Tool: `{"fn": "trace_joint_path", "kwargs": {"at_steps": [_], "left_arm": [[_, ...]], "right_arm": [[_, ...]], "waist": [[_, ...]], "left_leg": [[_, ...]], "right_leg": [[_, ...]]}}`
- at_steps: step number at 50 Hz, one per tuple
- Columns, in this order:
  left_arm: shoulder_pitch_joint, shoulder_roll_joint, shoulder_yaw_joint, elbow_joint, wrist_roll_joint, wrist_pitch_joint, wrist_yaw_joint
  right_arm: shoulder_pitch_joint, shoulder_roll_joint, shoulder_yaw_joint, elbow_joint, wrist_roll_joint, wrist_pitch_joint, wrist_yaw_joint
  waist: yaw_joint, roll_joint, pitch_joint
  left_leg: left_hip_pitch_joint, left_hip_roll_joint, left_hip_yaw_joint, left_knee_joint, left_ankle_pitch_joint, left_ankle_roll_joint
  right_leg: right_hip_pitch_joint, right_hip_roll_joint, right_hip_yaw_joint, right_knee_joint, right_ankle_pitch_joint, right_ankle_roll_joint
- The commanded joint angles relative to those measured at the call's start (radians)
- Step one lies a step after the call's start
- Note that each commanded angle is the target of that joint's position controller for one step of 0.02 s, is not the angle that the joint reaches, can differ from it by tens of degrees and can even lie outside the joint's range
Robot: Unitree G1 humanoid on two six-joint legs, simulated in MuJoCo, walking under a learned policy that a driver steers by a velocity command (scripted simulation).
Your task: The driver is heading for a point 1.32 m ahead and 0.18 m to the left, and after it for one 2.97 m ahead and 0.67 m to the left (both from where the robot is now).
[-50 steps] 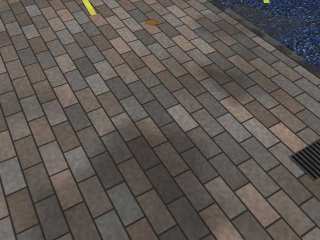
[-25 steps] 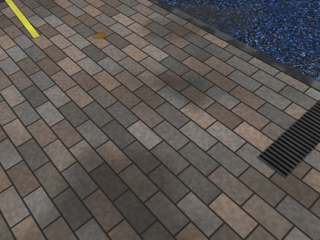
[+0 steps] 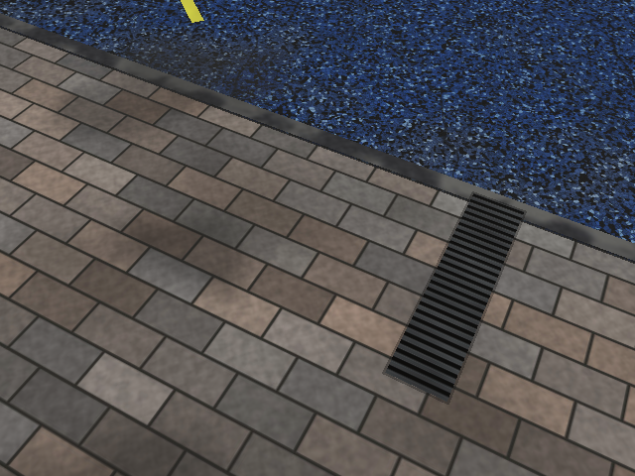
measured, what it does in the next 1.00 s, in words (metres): walks ahead, turning left: right foot, then left foot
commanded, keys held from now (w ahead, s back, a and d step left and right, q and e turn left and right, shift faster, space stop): w+e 0.04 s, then w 0.20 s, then w+q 0.76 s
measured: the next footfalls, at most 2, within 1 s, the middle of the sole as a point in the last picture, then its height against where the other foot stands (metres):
right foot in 0.28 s outside the picture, level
left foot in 0.82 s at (296, 425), level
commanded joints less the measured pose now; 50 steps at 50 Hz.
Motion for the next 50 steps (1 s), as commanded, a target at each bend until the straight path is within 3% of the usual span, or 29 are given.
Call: {"fn": "trace_joint_path", "kwargs": {"at_steps": [1, 5, 10, 12, 13, 14, 15, 16, 17, 18, 19, 21, 25, 29, 34, 37, 39, 40, 41, 42, 43, 44, 45, 46, 48, 50], "left_arm": [[-0.020, 0.000, -0.009, -0.073, 0.000, 0.001, -0.016], [-0.163, -0.034, -0.032, -0.113, -0.006, -0.012, -0.027], [-0.275, -0.023, -0.041, -0.142, 0.001, -0.019, -0.023], [-0.223, -0.009, -0.036, -0.122, 0.009, -0.027, -0.011], [-0.114, 0.004, -0.028, -0.084, 0.014, -0.038, -0.003], [0.057, 0.040, -0.012, -0.022, 0.029, -0.051, 0.009], [0.220, 0.138, 0.014, 0.006, 0.053, -0.057, 0.028], [0.247, 0.199, 0.030, 0.010, 0.020, -0.050, 0.040], [0.215, 0.163, 0.026, 0.020, -0.010, -0.047, 0.046], [0.139, 0.109, 0.009, 0.031, -0.016, -0.055, 0.046], [0.082, 0.054, -0.004, 0.031, -0.016, -0.063, 0.041], [0.036, -0.001, -0.020, 0.038, -0.026, -0.076, 0.044], [0.086, 0.012, -0.015, 0.082, -0.030, -0.106, 0.048], [0.129, 0.000, -0.021, 0.114, -0.026, -0.108, 0.054], [0.202, 0.042, -0.017, 0.156, -0.024, -0.101, 0.071], [0.205, 0.074, -0.012, 0.171, -0.018, -0.087, 0.083], [0.186, 0.108, -0.002, 0.170, -0.013, -0.070, 0.088], [0.176, 0.123, 0.002, 0.162, -0.016, -0.060, 0.085], [0.169, 0.112, -0.001, 0.139, -0.017, -0.059, 0.080], [0.223, -0.017, -0.025, 0.073, -0.028, -0.065, 0.054], [0.086, 0.067, -0.011, 0.040, -0.024, -0.080, 0.049], [0.018, 0.060, -0.016, 0.012, -0.036, -0.096, 0.045], [0.026, 0.058, -0.018, 0.018, -0.035, -0.106, 0.047], [0.034, 0.052, -0.017, 0.027, -0.022, -0.098, 0.050], [0.069, 0.035, -0.020, 0.030, 0.004, -0.056, 0.046], [0.052, 0.017, -0.024, 0.016, 0.008, -0.030, 0.039]], "right_arm": [[0.017, -0.075, -0.011, -0.035, 0.001, -0.023, 0.004], [0.071, -0.082, -0.006, -0.003, 0.000, -0.020, 0.007], [0.171, -0.125, -0.008, 0.061, 0.001, 0.005, -0.004], [0.187, -0.148, -0.008, 0.087, 0.002, 0.020, -0.010], [0.197, -0.150, -0.005, 0.101, 0.007, 0.029, -0.011], [0.195, -0.139, 0.002, 0.102, 0.015, 0.033, -0.011], [0.190, -0.066, 0.023, 0.047, 0.035, 0.027, -0.001], [0.240, -0.029, 0.026, 0.025, 0.043, 0.028, 0.005], [0.120, -0.121, -0.006, 0.022, 0.027, 0.035, -0.005], [0.074, -0.093, -0.001, 0.006, 0.031, 0.028, 0.000], [0.076, -0.077, 0.000, 0.023, 0.027, 0.029, 0.002], [0.141, -0.040, 0.000, 0.061, -0.003, 0.059, 0.013], [0.055, -0.019, -0.008, 0.039, -0.010, 0.085, 0.035], [-0.095, -0.007, -0.002, -0.013, -0.007, 0.082, 0.044], [-0.259, -0.005, 0.014, -0.078, -0.016, 0.078, 0.059], [-0.240, -0.026, 0.006, -0.086, -0.017, 0.078, 0.055], [-0.117, -0.057, -0.011, -0.055, -0.018, 0.077, 0.045], [0.000, -0.083, -0.026, -0.020, -0.022, 0.069, 0.040], [0.145, -0.162, -0.056, 0.017, -0.033, 0.064, 0.025], [0.109, -0.279, -0.086, 0.005, -0.026, 0.069, 0.014], [0.139, -0.268, -0.085, 0.001, 0.009, 0.079, 0.015], [0.074, -0.235, -0.076, 0.005, 0.010, 0.082, 0.005], [0.029, -0.179, -0.062, 0.002, 0.012, 0.079, 0.003], [-0.014, -0.149, -0.054, -0.003, 0.014, 0.072, 0.001], [-0.040, -0.117, -0.040, -0.010, 0.022, 0.054, 0.001], [-0.015, -0.142, -0.044, -0.002, 0.024, 0.038, 0.004]], "waist": [[0.023, 0.117, 0.015], [-0.007, 0.120, 0.039], [-0.037, 0.125, 0.069], [-0.005, 0.148, 0.027], [0.047, 0.144, -0.036], [0.119, 0.122, -0.138], [0.171, -0.016, -0.293], [0.141, -0.150, -0.391], [0.150, 0.000, -0.279], [0.101, -0.006, -0.141], [0.063, 0.018, -0.079], [0.005, -0.020, -0.029], [-0.011, -0.017, 0.024], [0.006, -0.016, 0.064], [0.046, -0.006, 0.097], [0.021, -0.018, 0.062], [-0.038, -0.036, -0.021], [-0.091, -0.017, -0.092], [-0.155, 0.067, -0.181], [-0.065, 0.320, -0.250], [-0.120, 0.166, -0.281], [-0.089, 0.120, -0.133], [-0.044, 0.039, -0.060], [-0.003, 0.009, -0.024], [0.041, 0.032, -0.036], [0.049, 0.046, -0.032]], "left_leg": [[0.041, 0.291, -0.170, -0.206, 0.211, 0.115], [0.032, 0.246, -0.048, -0.199, 0.305, 0.089], [0.176, 0.295, -0.031, -0.158, 0.432, 0.092], [0.239, 0.302, -0.010, -0.019, 0.731, 0.085], [0.230, 0.287, 0.000, 0.126, 0.823, 0.076], [0.115, 0.255, 0.015, 0.322, 0.723, 0.058], [-0.186, 0.187, 0.028, 0.655, 0.317, 0.028], [-0.449, 0.027, -0.042, 0.946, -0.384, 0.005], [-0.516, 0.064, -0.181, 0.979, -0.287, 0.019], [-0.511, 0.098, -0.193, 0.923, -0.197, 0.025], [-0.467, 0.124, -0.187, 0.855, -0.147, 0.023], [-0.377, 0.137, -0.181, 0.804, -0.095, 0.003], [-0.454, 0.138, -0.169, 0.778, 0.020, -0.013], [-0.514, 0.133, -0.138, 0.603, 0.179, -0.015], [-0.471, 0.103, -0.044, 0.355, 0.206, 0.029], [-0.388, 0.038, 0.010, 0.305, 0.078, 0.084], [-0.242, -0.034, 0.035, 0.289, -0.036, 0.132], [-0.081, -0.064, 0.018, 0.222, -0.038, 0.160], [0.154, 0.040, -0.160, 0.154, -0.111, 0.213], [0.456, 0.342, -0.712, 0.077, -0.092, 0.384], [0.474, 0.361, -0.885, -0.054, -0.109, 0.394], [0.360, 0.354, -0.732, -0.076, -0.046, 0.354], [0.226, 0.318, -0.638, -0.089, 0.082, 0.309], [0.129, 0.264, -0.552, -0.095, 0.185, 0.270], [0.033, 0.201, -0.455, -0.113, 0.303, 0.246], [-0.003, 0.164, -0.409, -0.122, 0.356, 0.240]], "right_leg": [[-0.119, -0.048, 0.027, -0.038, 0.106, 0.012], [-0.044, -0.025, -0.036, -0.303, 0.247, 0.009], [0.036, 0.010, -0.120, -0.511, 0.123, -0.030], [0.144, 0.064, -0.152, -0.566, 0.022, -0.065], [0.293, 0.092, -0.157, -0.630, 0.030, -0.088], [0.547, 0.070, -0.122, -0.661, 0.073, -0.116], [0.883, -0.211, 0.200, -0.673, -0.041, -0.188], [1.016, -0.453, 0.606, -0.783, 0.067, -0.282], [0.909, -0.386, 0.486, -0.791, 0.134, -0.238], [0.758, -0.338, 0.318, -0.825, 0.222, -0.193], [0.647, -0.289, 0.218, -0.868, 0.253, -0.142], [0.509, -0.228, 0.085, -0.932, 0.257, -0.087], [0.485, -0.204, -0.042, -0.990, 0.352, -0.086], [0.503, -0.178, -0.152, -0.994, 0.397, -0.074], [0.612, -0.218, -0.221, -0.970, 0.494, -0.066], [0.710, -0.235, -0.267, -0.832, 0.837, -0.049], [0.731, -0.239, -0.286, -0.599, 1.042, -0.043], [0.672, -0.227, -0.293, -0.398, 0.963, -0.034], [0.481, -0.191, -0.298, -0.101, 0.679, -0.005], [0.014, 0.032, -0.245, 0.287, -0.276, 0.058], [-0.121, 0.054, -0.013, 0.359, -0.269, 0.054], [-0.180, -0.013, 0.007, 0.305, -0.151, 0.044], [-0.124, -0.049, -0.002, 0.205, -0.079, 0.044], [-0.062, -0.071, 0.002, 0.135, -0.064, 0.052], [0.041, -0.082, 0.002, 0.055, -0.066, 0.080], [0.040, -0.080, -0.019, -0.015, -0.044, 0.102]]}}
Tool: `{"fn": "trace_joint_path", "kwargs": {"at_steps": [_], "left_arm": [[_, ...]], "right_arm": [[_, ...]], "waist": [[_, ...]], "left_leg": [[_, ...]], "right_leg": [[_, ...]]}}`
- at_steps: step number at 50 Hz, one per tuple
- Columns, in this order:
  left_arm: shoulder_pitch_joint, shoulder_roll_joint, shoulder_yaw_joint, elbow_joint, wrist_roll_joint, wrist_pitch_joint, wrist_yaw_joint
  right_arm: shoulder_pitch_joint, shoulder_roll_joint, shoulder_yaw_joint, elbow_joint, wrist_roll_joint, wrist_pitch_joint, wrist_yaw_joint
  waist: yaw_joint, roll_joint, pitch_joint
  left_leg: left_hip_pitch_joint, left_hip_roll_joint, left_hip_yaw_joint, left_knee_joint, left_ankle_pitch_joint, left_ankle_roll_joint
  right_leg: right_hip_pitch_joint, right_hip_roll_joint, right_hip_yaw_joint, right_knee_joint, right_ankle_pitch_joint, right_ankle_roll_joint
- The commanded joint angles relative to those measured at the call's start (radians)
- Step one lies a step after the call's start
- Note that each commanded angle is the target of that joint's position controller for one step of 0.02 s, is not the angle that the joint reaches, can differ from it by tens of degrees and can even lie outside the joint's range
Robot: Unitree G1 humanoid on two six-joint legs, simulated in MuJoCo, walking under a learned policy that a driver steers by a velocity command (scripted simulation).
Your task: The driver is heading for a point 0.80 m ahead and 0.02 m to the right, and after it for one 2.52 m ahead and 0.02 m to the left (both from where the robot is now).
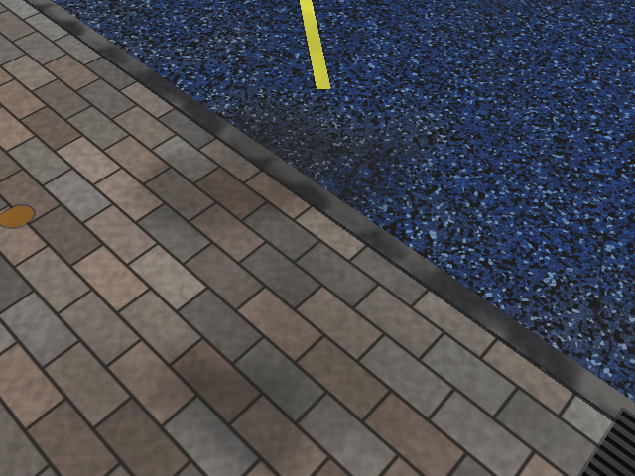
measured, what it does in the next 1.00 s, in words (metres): walks ahead: right foot, then left foot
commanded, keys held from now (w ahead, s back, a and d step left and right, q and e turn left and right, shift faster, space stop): w+q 0.26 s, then w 0.42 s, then w+e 0.32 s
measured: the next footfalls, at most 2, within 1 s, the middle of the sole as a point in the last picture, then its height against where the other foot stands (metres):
right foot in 0.36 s outside the picture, level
left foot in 0.86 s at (251, 426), level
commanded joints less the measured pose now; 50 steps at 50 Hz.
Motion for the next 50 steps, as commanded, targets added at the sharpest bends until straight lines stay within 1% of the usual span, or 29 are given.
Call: {"fn": "trace_joint_path", "kwargs": {"at_steps": [1, 4, 7, 12, 13, 15, 16, 17, 18, 19, 20, 21, 22, 24, 26, 28, 32, 34, 37, 40, 41, 42, 43, 44, 45, 46, 47, 49, 50], "left_arm": [[0.063, 0.071, 0.016, -0.045, 0.010, 0.029, -0.007], [-0.073, 0.080, 0.015, -0.094, 0.007, 0.035, -0.009], [-0.174, 0.081, 0.010, -0.129, 0.001, 0.032, -0.014], [-0.298, 0.090, -0.001, -0.186, -0.010, 0.014, -0.021], [-0.296, 0.098, -0.001, -0.194, -0.013, 0.009, -0.021], [-0.196, 0.120, 0.005, -0.170, -0.015, -0.001, -0.018], [-0.099, 0.142, 0.016, -0.138, -0.014, -0.007, -0.010], [0.036, 0.164, 0.028, -0.099, -0.009, -0.019, 0.001], [0.189, 0.220, 0.042, -0.085, 0.011, -0.028, 0.016], [0.238, 0.321, 0.068, -0.073, 0.026, -0.018, 0.019], [0.189, 0.250, 0.062, -0.068, -0.002, -0.005, 0.007], [0.105, 0.171, 0.045, -0.084, -0.011, -0.004, 0.002], [0.063, 0.124, 0.033, -0.081, -0.009, -0.007, -0.002], [0.071, 0.102, 0.024, -0.048, -0.013, -0.018, 0.000], [0.116, 0.106, 0.024, -0.017, -0.022, -0.037, -0.007], [0.143, 0.120, 0.028, 0.006, -0.029, -0.048, -0.010], [0.188, 0.116, 0.027, 0.040, -0.031, -0.040, -0.011], [0.219, 0.128, 0.030, 0.058, -0.033, -0.038, -0.013], [0.272, 0.149, 0.033, 0.084, -0.032, -0.031, -0.012], [0.269, 0.174, 0.040, 0.095, -0.027, -0.021, -0.006], [0.256, 0.181, 0.041, 0.096, -0.029, -0.017, -0.004], [0.258, 0.166, 0.037, 0.100, -0.034, -0.016, -0.004], [0.238, 0.128, 0.026, 0.072, -0.041, -0.020, -0.006], [0.319, 0.011, 0.001, 0.037, -0.065, -0.018, -0.003], [0.305, 0.123, 0.030, 0.055, -0.039, -0.002, 0.008], [0.254, 0.130, 0.039, 0.054, -0.033, 0.005, 0.003], [0.220, 0.102, 0.035, 0.051, -0.033, 0.008, -0.006], [0.208, 0.087, 0.040, 0.056, -0.015, 0.030, -0.020], [0.207, 0.073, 0.039, 0.056, -0.011, 0.041, -0.027]], "right_arm": [[0.037, -0.131, -0.026, -0.051, 0.005, -0.033, -0.003], [0.101, -0.137, -0.027, -0.045, 0.005, -0.030, -0.003], [0.158, -0.140, -0.028, -0.041, 0.003, -0.026, -0.005], [0.213, -0.152, -0.029, -0.044, -0.013, -0.022, -0.016], [0.205, -0.159, -0.030, -0.049, -0.015, -0.022, -0.020], [0.150, -0.172, -0.031, -0.063, -0.016, -0.026, -0.026], [0.133, -0.179, -0.031, -0.064, -0.016, -0.032, -0.023], [0.127, -0.172, -0.027, -0.058, -0.010, -0.038, -0.016], [0.139, -0.117, -0.010, -0.075, -0.003, -0.047, -0.008], [0.281, -0.032, 0.005, -0.087, 0.030, -0.044, -0.006], [0.274, -0.106, 0.001, -0.059, -0.008, -0.036, -0.014], [0.189, -0.115, -0.002, -0.063, -0.017, -0.032, -0.009], [0.119, -0.103, 0.004, -0.078, -0.022, -0.033, -0.002], [0.088, -0.087, 0.008, -0.091, -0.036, -0.019, 0.013], [0.095, -0.073, 0.013, -0.086, -0.041, -0.007, 0.020], [0.049, -0.063, 0.018, -0.100, -0.044, -0.002, 0.026], [-0.135, -0.035, 0.043, -0.156, -0.040, -0.006, 0.037], [-0.212, -0.019, 0.055, -0.177, -0.034, -0.010, 0.040], [-0.281, -0.030, 0.059, -0.197, -0.028, -0.016, 0.034], [-0.260, -0.052, 0.051, -0.196, -0.027, -0.028, 0.021], [-0.195, -0.061, 0.045, -0.176, -0.031, -0.035, 0.014], [-0.073, -0.090, 0.031, -0.132, -0.042, -0.048, 0.003], [0.094, -0.159, 0.009, -0.102, -0.063, -0.060, -0.012], [0.158, -0.262, -0.016, -0.101, -0.074, -0.053, -0.019], [0.139, -0.215, -0.012, -0.100, -0.041, -0.039, -0.017], [0.055, -0.138, 0.009, -0.110, -0.033, -0.038, -0.014], [-0.003, -0.090, 0.020, -0.114, -0.027, -0.044, -0.010], [-0.033, -0.048, 0.030, -0.104, -0.023, -0.057, -0.015], [-0.025, -0.048, 0.029, -0.096, -0.022, -0.066, -0.016]], "waist": [[0.033, 0.014, -0.055], [-0.014, 0.048, -0.022], [-0.057, 0.070, -0.023], [-0.097, 0.087, -0.016], [-0.089, 0.094, -0.016], [-0.033, 0.106, -0.033], [0.006, 0.102, -0.072], [0.073, 0.055, -0.141], [0.129, -0.021, -0.268], [0.066, -0.274, -0.382], [0.045, -0.170, -0.308], [0.031, -0.053, -0.160], [0.027, 0.001, -0.096], [0.000, -0.069, -0.059], [-0.009, -0.087, -0.074], [-0.012, -0.082, -0.063], [0.019, -0.073, -0.014], [0.040, -0.076, -0.006], [0.060, -0.071, -0.002], [0.034, -0.070, -0.010], [-0.002, -0.060, -0.032], [-0.051, -0.013, -0.096], [-0.122, 0.073, -0.216], [-0.100, 0.282, -0.326], [-0.096, 0.189, -0.294], [-0.058, 0.117, -0.162], [-0.036, 0.104, -0.087], [0.004, 0.129, -0.039], [0.013, 0.122, -0.041]], "left_leg": [[0.056, 0.258, -0.283, -0.204, 0.338, 0.143], [0.086, 0.238, -0.297, -0.215, 0.299, 0.110], [0.156, 0.233, -0.318, -0.190, 0.312, 0.084], [0.254, 0.255, -0.374, -0.111, 0.427, 0.080], [0.257, 0.263, -0.391, -0.094, 0.444, 0.071], [0.217, 0.270, -0.386, -0.052, 0.511, 0.034], [0.198, 0.256, -0.375, 0.029, 0.622, 0.014], [0.168, 0.203, -0.324, 0.201, 0.648, -0.008], [0.050, 0.151, -0.273, 0.452, 0.421, -0.029], [-0.249, -0.020, -0.157, 0.756, -0.252, -0.073], [-0.358, 0.036, -0.175, 0.851, -0.310, -0.060], [-0.368, 0.079, -0.177, 0.855, -0.214, -0.064], [-0.356, 0.108, -0.167, 0.809, -0.158, -0.067], [-0.312, 0.144, -0.151, 0.732, -0.137, -0.080], [-0.294, 0.140, -0.134, 0.703, -0.132, -0.091], [-0.340, 0.156, -0.113, 0.659, -0.098, -0.103], [-0.385, 0.210, -0.037, 0.446, 0.043, -0.132], [-0.340, 0.208, -0.004, 0.326, 0.096, -0.134], [-0.269, 0.182, 0.018, 0.217, 0.098, -0.133], [-0.186, 0.159, 0.012, 0.143, 0.033, -0.113], [-0.091, 0.139, 0.017, 0.087, 0.024, -0.103], [0.088, 0.136, 0.006, 0.026, 0.036, -0.082], [0.318, 0.302, -0.164, -0.006, -0.062, -0.036], [0.550, 0.577, -0.541, -0.092, -0.170, 0.049], [0.455, 0.592, -0.649, -0.148, -0.247, 0.076], [0.343, 0.540, -0.514, -0.169, -0.261, 0.056], [0.242, 0.491, -0.392, -0.207, -0.172, 0.035], [0.142, 0.422, -0.227, -0.247, -0.019, -0.008], [0.128, 0.413, -0.179, -0.255, 0.051, -0.011]], "right_leg": [[-0.074, -0.015, -0.013, -0.090, 0.065, 0.033], [-0.154, -0.012, -0.020, -0.234, 0.187, 0.051], [-0.183, 0.011, -0.013, -0.360, 0.277, 0.051], [-0.166, 0.062, -0.013, -0.516, 0.273, 0.029], [-0.130, 0.069, -0.004, -0.549, 0.259, 0.019], [0.046, 0.090, -0.010, -0.628, 0.219, -0.015], [0.184, 0.119, -0.026, -0.649, 0.185, -0.037], [0.359, 0.114, -0.028, -0.710, 0.209, -0.065], [0.578, -0.066, 0.158, -0.731, 0.046, -0.115], [0.815, -0.326, 0.642, -0.820, -0.033, -0.254], [0.727, -0.320, 0.771, -0.889, -0.146, -0.265], [0.583, -0.276, 0.609, -0.905, -0.147, -0.248], [0.487, -0.224, 0.475, -0.920, -0.037, -0.226], [0.396, -0.142, 0.302, -0.948, 0.155, -0.187], [0.389, -0.125, 0.235, -0.955, 0.310, -0.195], [0.395, -0.126, 0.191, -0.985, 0.345, -0.211], [0.385, -0.092, 0.102, -1.041, 0.334, -0.208], [0.381, -0.080, 0.065, -1.039, 0.371, -0.196], [0.403, -0.095, 0.085, -0.992, 0.439, -0.191], [0.441, -0.125, 0.134, -0.911, 0.499, -0.180], [0.434, -0.115, 0.133, -0.842, 0.546, -0.168], [0.395, -0.064, 0.096, -0.686, 0.582, -0.148], [0.256, -0.002, 0.048, -0.439, 0.405, -0.123], [-0.050, 0.142, -0.060, -0.131, -0.133, -0.082], [-0.128, 0.118, 0.011, -0.005, -0.209, -0.097], [-0.146, 0.068, 0.043, 0.015, -0.127, -0.106], [-0.131, 0.037, 0.039, -0.012, -0.059, -0.100], [-0.081, 0.009, 0.029, -0.048, -0.003, -0.081], [-0.069, 0.010, 0.022, -0.042, 0.021, -0.073]]}}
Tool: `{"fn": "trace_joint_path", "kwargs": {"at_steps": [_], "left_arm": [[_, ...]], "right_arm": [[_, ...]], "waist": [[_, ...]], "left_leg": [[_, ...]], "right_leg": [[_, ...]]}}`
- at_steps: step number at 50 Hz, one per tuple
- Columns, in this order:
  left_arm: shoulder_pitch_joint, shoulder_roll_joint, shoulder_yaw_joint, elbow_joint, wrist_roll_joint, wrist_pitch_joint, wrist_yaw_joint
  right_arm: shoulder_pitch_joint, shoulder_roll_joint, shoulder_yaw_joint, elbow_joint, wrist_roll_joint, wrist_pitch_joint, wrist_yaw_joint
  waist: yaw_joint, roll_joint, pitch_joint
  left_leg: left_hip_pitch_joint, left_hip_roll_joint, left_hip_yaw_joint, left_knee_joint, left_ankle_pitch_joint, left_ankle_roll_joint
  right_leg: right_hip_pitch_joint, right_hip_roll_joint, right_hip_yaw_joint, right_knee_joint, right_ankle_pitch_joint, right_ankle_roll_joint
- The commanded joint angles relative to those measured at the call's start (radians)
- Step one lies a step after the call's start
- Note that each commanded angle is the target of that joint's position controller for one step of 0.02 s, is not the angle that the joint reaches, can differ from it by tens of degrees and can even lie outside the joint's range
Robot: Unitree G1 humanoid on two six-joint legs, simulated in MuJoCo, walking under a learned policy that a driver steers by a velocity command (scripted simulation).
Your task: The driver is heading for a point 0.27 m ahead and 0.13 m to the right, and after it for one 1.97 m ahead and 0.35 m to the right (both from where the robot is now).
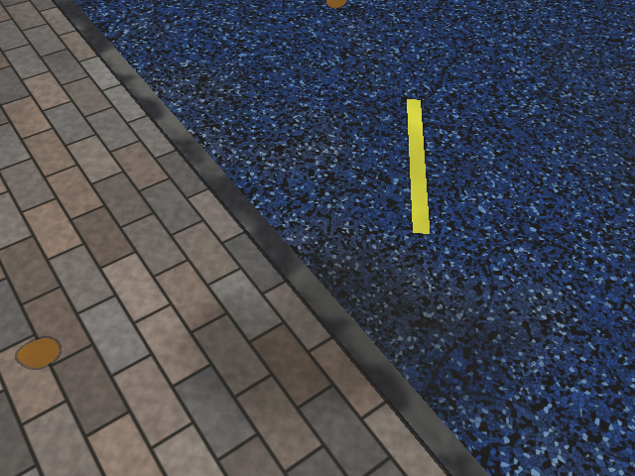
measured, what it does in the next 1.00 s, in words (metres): walks ahead, turning right: right foot, then left foot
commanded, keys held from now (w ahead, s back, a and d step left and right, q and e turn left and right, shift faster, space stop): w+e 0.60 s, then w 0.10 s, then w+q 0.30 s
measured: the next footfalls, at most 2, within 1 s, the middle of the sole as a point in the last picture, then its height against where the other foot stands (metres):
right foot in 0.38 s outside the picture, level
left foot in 0.94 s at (373, 395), level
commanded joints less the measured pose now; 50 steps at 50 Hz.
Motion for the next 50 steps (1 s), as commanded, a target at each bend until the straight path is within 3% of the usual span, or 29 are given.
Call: {"fn": "trace_joint_path", "kwargs": {"at_steps": [1, 3, 8, 11, 14, 17, 18, 19, 20, 21, 22, 23, 24, 26, 28, 30, 34, 40, 42, 44, 45, 46, 47, 48, 49, 50], "left_arm": [[0.011, 0.039, 0.016, -0.057, 0.013, 0.018, -0.017], [-0.045, 0.028, 0.016, -0.079, 0.015, 0.027, -0.026], [-0.217, 0.011, 0.004, -0.145, 0.015, 0.030, -0.044], [-0.325, 0.005, -0.009, -0.187, 0.018, 0.027, -0.056], [-0.381, 0.019, -0.010, -0.217, 0.023, 0.026, -0.059], [-0.321, 0.043, 0.002, -0.210, 0.027, 0.027, -0.047], [-0.234, 0.060, 0.013, -0.188, 0.026, 0.022, -0.041], [-0.087, 0.086, 0.030, -0.141, 0.032, 0.012, -0.030], [0.064, 0.175, 0.062, -0.102, 0.042, 0.008, -0.012], [0.008, 0.286, 0.088, -0.130, 0.018, 0.018, -0.003], [0.039, 0.275, 0.087, -0.138, 0.000, 0.032, 0.003], [-0.005, 0.233, 0.076, -0.124, -0.003, 0.032, 0.014], [-0.047, 0.176, 0.061, -0.118, -0.008, 0.025, 0.016], [-0.118, 0.127, 0.044, -0.129, -0.014, 0.008, 0.020], [-0.103, 0.129, 0.041, -0.126, -0.020, -0.013, 0.014], [-0.071, 0.154, 0.047, -0.118, -0.017, -0.021, 0.011], [0.017, 0.138, 0.039, -0.093, -0.017, -0.027, 0.009], [0.110, 0.135, 0.024, -0.051, -0.001, -0.039, 0.020], [0.117, 0.139, 0.021, -0.038, 0.009, -0.040, 0.028], [0.081, 0.151, 0.020, -0.034, 0.015, -0.042, 0.036], [0.066, 0.161, 0.020, -0.032, 0.018, -0.044, 0.040], [0.057, 0.170, 0.021, -0.028, 0.023, -0.042, 0.040], [0.043, 0.171, 0.019, -0.029, 0.020, -0.039, 0.040], [0.044, 0.141, 0.005, -0.060, 0.015, -0.045, 0.042], [0.139, 0.067, -0.005, -0.078, -0.009, -0.049, 0.025], [0.061, 0.134, 0.003, -0.083, 0.024, -0.053, 0.027]], "right_arm": [[0.090, -0.093, -0.027, -0.007, 0.012, -0.029, -0.008], [0.116, -0.103, -0.034, 0.012, 0.019, -0.038, -0.009], [0.171, -0.098, -0.034, 0.054, 0.013, -0.035, -0.010], [0.205, -0.124, -0.041, 0.074, 0.013, -0.033, -0.015], [0.248, -0.145, -0.048, 0.101, 0.011, -0.020, -0.021], [0.247, -0.185, -0.057, 0.114, 0.008, 0.001, -0.029], [0.245, -0.201, -0.061, 0.115, 0.008, 0.012, -0.030], [0.235, -0.208, -0.062, 0.108, 0.012, 0.022, -0.028], [0.239, -0.177, -0.053, 0.078, 0.009, 0.021, -0.025], [0.236, -0.087, -0.040, -0.003, 0.022, 0.010, -0.003], [0.112, -0.170, -0.052, -0.032, 0.013, -0.005, 0.001], [0.063, -0.144, -0.044, -0.047, 0.026, -0.017, 0.005], [0.089, -0.135, -0.040, -0.032, 0.027, -0.025, 0.001], [0.121, -0.125, -0.039, -0.021, -0.009, 0.006, 0.001], [0.131, -0.113, -0.039, -0.024, -0.020, 0.038, 0.008], [0.077, -0.102, -0.036, -0.046, -0.018, 0.051, 0.013], [-0.073, -0.097, -0.030, -0.089, -0.012, 0.051, 0.019], [-0.224, -0.095, -0.018, -0.130, 0.005, 0.039, 0.034], [-0.243, -0.102, -0.018, -0.142, 0.008, 0.035, 0.039], [-0.189, -0.112, -0.023, -0.130, 0.011, 0.032, 0.040], [-0.124, -0.123, -0.030, -0.109, 0.012, 0.032, 0.035], [-0.017, -0.140, -0.041, -0.074, 0.012, 0.029, 0.026], [0.136, -0.155, -0.052, -0.024, 0.004, 0.022, 0.018], [0.303, -0.224, -0.071, 0.007, -0.015, 0.019, 0.006], [0.311, -0.317, -0.097, 0.018, -0.013, 0.023, 0.009], [0.223, -0.247, -0.085, 0.011, 0.029, 0.032, 0.024]], "waist": [[-0.021, 0.128, -0.006], [-0.015, 0.113, 0.005], [-0.035, 0.106, 0.052], [-0.060, 0.108, 0.074], [-0.073, 0.102, 0.085], [-0.034, 0.133, 0.026], [0.003, 0.135, -0.027], [0.069, 0.104, -0.112], [0.125, 0.006, -0.219], [0.049, -0.249, -0.288], [0.103, -0.057, -0.274], [0.073, -0.011, -0.150], [0.019, 0.055, -0.059], [-0.050, 0.057, -0.032], [-0.066, 0.044, -0.042], [-0.057, 0.031, -0.021], [0.000, -0.006, 0.021], [0.065, -0.020, 0.042], [0.059, -0.028, 0.061], [0.017, -0.034, 0.055], [-0.013, -0.042, 0.021], [-0.060, -0.037, -0.036], [-0.132, -0.010, -0.113], [-0.187, 0.075, -0.221], [-0.107, 0.325, -0.285], [-0.092, 0.164, -0.207]], "left_leg": [[0.150, 0.272, -0.226, -0.280, 0.121, 0.087], [0.167, 0.270, -0.157, -0.295, 0.188, 0.092], [0.185, 0.242, -0.010, -0.301, 0.274, 0.090], [0.206, 0.253, 0.050, -0.295, 0.317, 0.082], [0.300, 0.278, 0.090, -0.246, 0.431, 0.071], [0.370, 0.284, 0.142, -0.047, 0.853, 0.053], [0.370, 0.282, 0.151, 0.101, 0.930, 0.052], [0.292, 0.268, 0.167, 0.318, 0.844, 0.033], [0.072, 0.239, 0.166, 0.621, 0.501, 0.000], [-0.385, 0.001, 0.089, 0.998, -0.336, -0.069], [-0.498, 0.016, -0.115, 1.036, -0.296, -0.063], [-0.526, 0.070, -0.136, 0.988, -0.197, -0.052], [-0.461, 0.108, -0.135, 0.871, -0.142, -0.051], [-0.335, 0.133, -0.146, 0.760, -0.133, -0.068], [-0.300, 0.125, -0.132, 0.703, -0.129, -0.087], [-0.327, 0.121, -0.119, 0.623, -0.067, -0.103], [-0.402, 0.119, -0.106, 0.417, 0.115, -0.105], [-0.422, 0.085, -0.066, 0.223, 0.204, -0.043], [-0.407, 0.067, -0.062, 0.176, 0.158, -0.011], [-0.302, 0.027, -0.049, 0.130, 0.080, 0.030], [-0.206, -0.012, -0.034, 0.120, 0.038, 0.050], [-0.088, -0.054, -0.020, 0.099, 0.007, 0.072], [0.100, -0.061, -0.029, 0.040, 0.045, 0.102], [0.344, 0.131, -0.269, 0.032, -0.020, 0.165], [0.569, 0.366, -0.810, -0.083, -0.030, 0.333], [0.505, 0.335, -0.866, -0.156, -0.088, 0.311]], "right_leg": [[-0.198, -0.065, 0.036, 0.053, 0.079, 0.013], [-0.255, -0.074, 0.030, 0.042, 0.142, 0.024], [-0.311, -0.075, -0.008, -0.154, 0.308, 0.038], [-0.256, -0.062, -0.069, -0.315, 0.353, 0.018], [-0.229, -0.040, -0.115, -0.402, 0.277, -0.023], [-0.093, 0.049, -0.173, -0.443, 0.121, -0.083], [0.005, 0.089, -0.179, -0.466, 0.079, -0.109], [0.202, 0.120, -0.162, -0.545, 0.109, -0.140], [0.460, -0.035, 0.065, -0.592, -0.003, -0.192], [0.729, -0.310, 0.647, -0.721, -0.014, -0.343], [0.711, -0.323, 0.690, -0.798, 0.099, -0.345], [0.608, -0.304, 0.533, -0.795, 0.198, -0.322], [0.454, -0.258, 0.433, -0.807, 0.337, -0.277], [0.303, -0.165, 0.309, -0.830, 0.454, -0.230], [0.256, -0.131, 0.273, -0.844, 0.512, -0.232], [0.224, -0.106, 0.258, -0.869, 0.469, -0.224], [0.281, -0.090, 0.239, -0.895, 0.467, -0.174], [0.459, -0.130, 0.183, -0.885, 0.588, -0.129], [0.507, -0.160, 0.165, -0.880, 0.630, -0.124], [0.516, -0.173, 0.118, -0.829, 0.808, -0.101], [0.518, -0.171, 0.092, -0.758, 0.970, -0.086], [0.522, -0.159, 0.064, -0.620, 1.094, -0.073], [0.458, -0.128, 0.020, -0.422, 1.070, -0.055], [0.261, -0.085, -0.021, -0.127, 0.764, -0.035], [-0.126, 0.134, -0.052, 0.229, -0.065, 0.020], [-0.240, 0.079, 0.078, 0.285, -0.102, 0.003]]}}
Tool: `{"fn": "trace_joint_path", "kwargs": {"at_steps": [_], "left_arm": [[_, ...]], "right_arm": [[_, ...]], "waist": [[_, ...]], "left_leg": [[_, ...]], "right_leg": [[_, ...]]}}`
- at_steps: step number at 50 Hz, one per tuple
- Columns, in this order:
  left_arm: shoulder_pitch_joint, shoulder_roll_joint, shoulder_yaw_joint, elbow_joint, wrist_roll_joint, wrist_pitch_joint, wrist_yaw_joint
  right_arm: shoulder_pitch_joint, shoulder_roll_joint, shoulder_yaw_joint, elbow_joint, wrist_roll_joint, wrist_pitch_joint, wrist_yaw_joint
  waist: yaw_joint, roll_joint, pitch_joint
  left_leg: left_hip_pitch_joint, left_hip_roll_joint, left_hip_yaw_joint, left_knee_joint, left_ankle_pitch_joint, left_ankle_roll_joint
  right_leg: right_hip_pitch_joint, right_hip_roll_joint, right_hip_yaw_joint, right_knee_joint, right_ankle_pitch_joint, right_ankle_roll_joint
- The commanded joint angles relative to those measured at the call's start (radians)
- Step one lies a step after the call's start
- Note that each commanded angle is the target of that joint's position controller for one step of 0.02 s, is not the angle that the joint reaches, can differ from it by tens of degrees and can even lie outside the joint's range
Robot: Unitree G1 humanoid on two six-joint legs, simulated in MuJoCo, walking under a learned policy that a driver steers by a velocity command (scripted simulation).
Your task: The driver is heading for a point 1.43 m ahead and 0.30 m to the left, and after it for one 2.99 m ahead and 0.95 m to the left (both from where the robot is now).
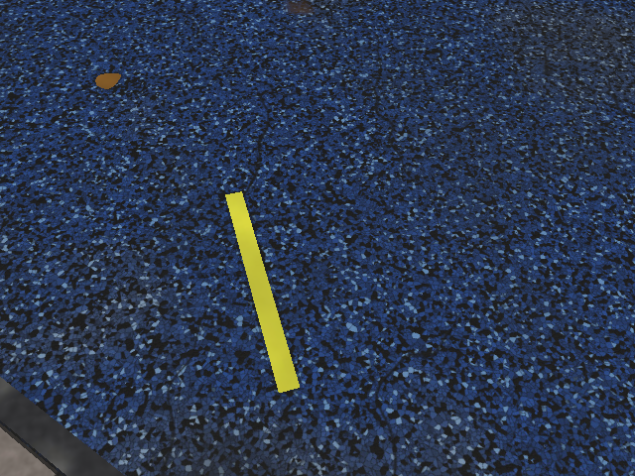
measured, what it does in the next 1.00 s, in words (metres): walks ahead, turning left: right foot, then left foot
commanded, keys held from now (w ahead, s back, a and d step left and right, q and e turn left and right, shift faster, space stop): w+q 0.68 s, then w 0.26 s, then w+e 0.06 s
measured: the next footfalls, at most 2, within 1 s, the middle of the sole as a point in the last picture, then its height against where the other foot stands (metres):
right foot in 0.48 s outside the picture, level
left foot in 1.00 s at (221, 413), level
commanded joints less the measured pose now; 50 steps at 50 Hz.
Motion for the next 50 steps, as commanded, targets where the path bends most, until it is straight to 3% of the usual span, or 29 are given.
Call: {"fn": "trace_joint_path", "kwargs": {"at_steps": [1, 2, 4, 7, 11, 14, 18, 21, 23, 24, 25, 26, 27, 28, 29, 30, 32, 34, 36, 41, 46, 48, 49, 50], "left_arm": [[-0.042, 0.132, 0.019, -0.114, 0.004, -0.035, -0.010], [-0.087, 0.121, 0.014, -0.128, 0.003, -0.041, -0.014], [-0.088, 0.100, 0.007, -0.140, 0.017, -0.017, -0.018], [-0.099, 0.074, -0.002, -0.156, 0.023, 0.016, -0.024], [-0.278, 0.069, -0.008, -0.220, 0.019, 0.024, -0.027], [-0.372, 0.061, -0.014, -0.251, 0.011, 0.020, -0.031], [-0.474, 0.066, -0.021, -0.295, 0.002, 0.009, -0.033], [-0.431, 0.094, -0.015, -0.299, -0.003, -0.004, -0.030], [-0.252, 0.132, 0.002, -0.247, -0.005, -0.017, -0.014], [-0.123, 0.181, 0.019, -0.223, 0.009, -0.031, 0.001], [0.011, 0.260, 0.038, -0.227, 0.033, -0.030, 0.019], [-0.031, 0.295, 0.051, -0.224, 0.022, -0.010, 0.017], [-0.099, 0.199, 0.038, -0.237, 0.013, 0.001, 0.011], [-0.143, 0.118, 0.019, -0.243, 0.005, 0.000, 0.006], [-0.166, 0.089, 0.010, -0.237, 0.008, -0.003, 0.003], [-0.154, 0.085, 0.008, -0.222, 0.006, -0.010, 0.005], [-0.124, 0.091, 0.011, -0.199, -0.003, -0.029, 0.000], [-0.101, 0.099, 0.017, -0.183, -0.012, -0.043, -0.006], [-0.069, 0.098, 0.019, -0.163, -0.011, -0.047, -0.010], [-0.022, 0.101, 0.018, -0.114, -0.012, -0.045, -0.022], [0.074, 0.140, 0.025, -0.045, -0.012, -0.024, -0.014], [0.086, 0.153, 0.024, -0.021, -0.015, -0.012, -0.011], [0.084, 0.147, 0.019, -0.012, -0.022, -0.006, -0.010], [0.073, 0.119, 0.007, -0.034, -0.029, -0.009, -0.012]], "right_arm": [[0.205, -0.181, -0.063, 0.019, 0.029, 0.010, 0.002], [0.176, -0.145, -0.054, 0.019, 0.020, 0.009, 0.003], [0.172, -0.120, -0.044, 0.038, 0.024, 0.002, -0.006], [0.214, -0.148, -0.052, 0.055, 0.033, -0.012, -0.010], [0.278, -0.161, -0.060, 0.066, 0.032, -0.006, -0.013], [0.330, -0.163, -0.064, 0.074, 0.031, -0.002, -0.016], [0.379, -0.168, -0.068, 0.074, 0.017, 0.004, -0.024], [0.332, -0.189, -0.075, 0.052, 0.010, 0.005, -0.036], [0.271, -0.206, -0.079, 0.034, 0.014, 0.000, -0.030], [0.268, -0.180, -0.071, 0.027, 0.025, -0.009, -0.020], [0.304, -0.091, -0.048, -0.007, 0.051, -0.016, -0.018], [0.374, -0.098, -0.046, -0.035, 0.043, -0.009, -0.020], [0.359, -0.150, -0.052, 0.007, 0.014, 0.010, -0.027], [0.288, -0.146, -0.051, 0.009, 0.005, 0.015, -0.016], [0.259, -0.123, -0.049, 0.002, 0.006, 0.019, -0.007], [0.238, -0.119, -0.049, -0.006, -0.007, 0.028, 0.003], [0.235, -0.108, -0.046, -0.011, -0.011, 0.048, 0.018], [0.181, -0.098, -0.042, -0.036, -0.008, 0.055, 0.028], [0.119, -0.085, -0.035, -0.058, -0.011, 0.054, 0.035], [-0.042, -0.049, -0.006, -0.100, -0.009, 0.041, 0.043], [-0.147, -0.060, 0.007, -0.134, -0.015, 0.029, 0.038], [-0.069, -0.076, 0.000, -0.107, -0.023, 0.018, 0.024], [0.077, -0.091, -0.010, -0.056, -0.031, 0.005, 0.014], [0.253, -0.150, -0.031, -0.004, -0.050, -0.005, -0.001]], "waist": [[-0.074, 0.081, -0.115], [-0.061, 0.016, -0.066], [-0.014, 0.026, -0.042], [-0.004, 0.056, -0.049], [-0.052, 0.063, 0.002], [-0.093, 0.076, -0.010], [-0.129, 0.088, -0.013], [-0.087, 0.104, -0.023], [0.001, 0.087, -0.090], [0.061, 0.017, -0.181], [0.089, -0.129, -0.337], [0.016, -0.305, -0.365], [-0.010, -0.120, -0.214], [-0.005, -0.014, -0.110], [-0.021, -0.018, -0.057], [-0.029, -0.065, -0.037], [-0.039, -0.093, -0.045], [-0.042, -0.081, -0.044], [-0.032, -0.066, -0.031], [-0.005, -0.070, 0.007], [0.018, -0.076, 0.024], [-0.026, -0.084, -0.026], [-0.097, -0.055, -0.105], [-0.165, -0.002, -0.222]], "left_leg": [[0.545, 0.364, -0.656, -0.299, -0.095, 0.234], [0.448, 0.320, -0.566, -0.318, 0.023, 0.211], [0.331, 0.240, -0.444, -0.341, 0.172, 0.169], [0.275, 0.198, -0.381, -0.368, 0.228, 0.173], [0.260, 0.161, -0.374, -0.405, 0.174, 0.146], [0.318, 0.146, -0.378, -0.371, 0.218, 0.113], [0.401, 0.161, -0.418, -0.297, 0.331, 0.106], [0.395, 0.179, -0.465, -0.230, 0.378, 0.072], [0.324, 0.136, -0.457, -0.075, 0.474, 0.031], [0.243, 0.071, -0.401, 0.128, 0.397, 0.005], [0.061, -0.013, -0.280, 0.413, 0.031, -0.025], [-0.154, -0.092, -0.193, 0.579, -0.424, -0.031], [-0.218, 0.008, -0.195, 0.661, -0.345, -0.028], [-0.204, 0.038, -0.184, 0.643, -0.261, -0.035], [-0.179, 0.066, -0.173, 0.600, -0.217, -0.043], [-0.164, 0.088, -0.164, 0.571, -0.201, -0.052], [-0.147, 0.094, -0.145, 0.572, -0.166, -0.062], [-0.196, 0.105, -0.141, 0.564, -0.117, -0.070], [-0.243, 0.107, -0.148, 0.518, -0.059, -0.078], [-0.184, 0.088, -0.084, 0.207, 0.097, -0.082], [-0.100, 0.071, -0.002, 0.024, 0.004, -0.030], [0.045, 0.025, 0.025, -0.042, -0.065, 0.007], [0.241, 0.003, 0.030, -0.117, -0.018, 0.031], [0.519, 0.129, -0.102, -0.120, -0.052, 0.068]], "right_leg": [[-0.600, -0.078, 0.072, 0.475, 0.091, 0.007], [-0.576, -0.110, 0.063, 0.419, 0.137, 0.014], [-0.502, -0.146, 0.057, 0.323, 0.147, 0.044], [-0.490, -0.152, 0.025, 0.227, 0.150, 0.090], [-0.573, -0.162, -0.001, 0.029, 0.304, 0.133], [-0.581, -0.145, 0.001, -0.094, 0.406, 0.138], [-0.576, -0.110, 0.003, -0.202, 0.408, 0.124], [-0.440, -0.087, 0.025, -0.303, 0.343, 0.094], [-0.166, -0.049, 0.010, -0.388, 0.296, 0.059], [0.041, -0.142, 0.092, -0.427, 0.262, 0.020], [0.294, -0.411, 0.388, -0.468, 0.041, -0.041], [0.333, -0.543, 0.779, -0.583, -0.017, -0.133], [0.201, -0.515, 0.695, -0.575, -0.091, -0.134], [0.081, -0.453, 0.532, -0.593, -0.027, -0.115], [-0.002, -0.402, 0.397, -0.624, 0.102, -0.088], [-0.042, -0.368, 0.305, -0.639, 0.200, -0.073], [-0.061, -0.339, 0.198, -0.654, 0.363, -0.067], [-0.044, -0.346, 0.130, -0.676, 0.448, -0.079], [-0.033, -0.340, 0.082, -0.696, 0.488, -0.091], [-0.042, -0.289, -0.058, -0.713, 0.562, -0.074], [0.074, -0.343, -0.068, -0.653, 0.710, -0.072], [0.108, -0.339, -0.079, -0.502, 0.982, -0.062], [0.066, -0.305, -0.105, -0.332, 1.023, -0.045], [-0.112, -0.268, -0.114, -0.101, 0.790, -0.027]]}}
Keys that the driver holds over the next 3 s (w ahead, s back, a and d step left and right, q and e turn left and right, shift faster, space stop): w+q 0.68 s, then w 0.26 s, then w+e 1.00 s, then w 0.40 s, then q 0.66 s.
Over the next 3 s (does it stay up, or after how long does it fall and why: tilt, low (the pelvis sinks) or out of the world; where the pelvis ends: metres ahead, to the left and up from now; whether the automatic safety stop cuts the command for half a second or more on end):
stays up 1.32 0.25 0.00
